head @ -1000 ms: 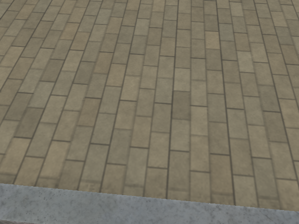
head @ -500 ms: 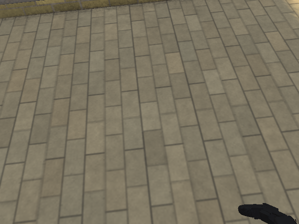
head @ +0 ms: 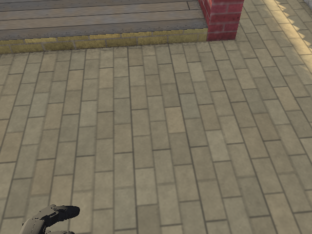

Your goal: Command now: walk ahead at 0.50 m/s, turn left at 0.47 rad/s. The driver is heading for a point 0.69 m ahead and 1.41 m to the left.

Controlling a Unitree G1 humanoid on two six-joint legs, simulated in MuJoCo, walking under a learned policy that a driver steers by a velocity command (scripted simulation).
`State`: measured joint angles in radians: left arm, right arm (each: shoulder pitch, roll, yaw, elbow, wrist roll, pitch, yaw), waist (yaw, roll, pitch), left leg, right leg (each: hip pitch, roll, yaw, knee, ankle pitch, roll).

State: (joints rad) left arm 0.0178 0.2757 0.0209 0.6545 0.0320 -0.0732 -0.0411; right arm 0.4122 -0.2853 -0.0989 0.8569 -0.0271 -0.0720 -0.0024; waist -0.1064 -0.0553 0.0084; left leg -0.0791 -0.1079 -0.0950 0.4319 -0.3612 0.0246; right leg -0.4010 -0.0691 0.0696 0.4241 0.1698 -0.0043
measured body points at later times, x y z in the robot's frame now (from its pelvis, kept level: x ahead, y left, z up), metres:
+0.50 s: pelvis +0.27 -0.01 -0.09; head +0.31 +0.00 +0.36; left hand +0.14 +0.22 -0.22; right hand +0.56 -0.15 -0.17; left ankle +0.36 +0.07 -0.80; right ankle +0.11 -0.14 -0.80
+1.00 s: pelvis +0.53 +0.07 -0.08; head +0.55 +0.09 +0.37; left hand +0.60 +0.38 -0.16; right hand +0.66 -0.19 -0.19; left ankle +0.37 +0.06 -0.81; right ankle +0.71 +0.03 -0.79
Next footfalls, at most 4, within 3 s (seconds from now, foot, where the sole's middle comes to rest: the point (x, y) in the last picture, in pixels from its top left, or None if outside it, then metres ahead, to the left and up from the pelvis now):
0.06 right None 0.14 -0.13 -0.84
0.52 left None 0.40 0.08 -0.84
1.04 right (133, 190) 0.74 0.07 -0.84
1.56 left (59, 194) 0.76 0.42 -0.84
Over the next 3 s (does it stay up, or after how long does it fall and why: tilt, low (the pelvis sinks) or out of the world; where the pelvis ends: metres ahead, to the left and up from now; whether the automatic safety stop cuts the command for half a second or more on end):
stays up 0.90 0.99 -0.06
